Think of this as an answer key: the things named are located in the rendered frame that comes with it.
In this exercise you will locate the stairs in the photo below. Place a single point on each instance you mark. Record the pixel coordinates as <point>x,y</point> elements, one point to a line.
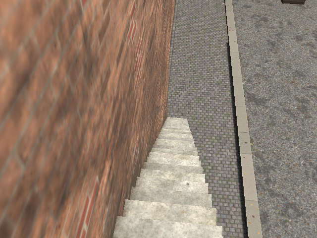
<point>170,199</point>

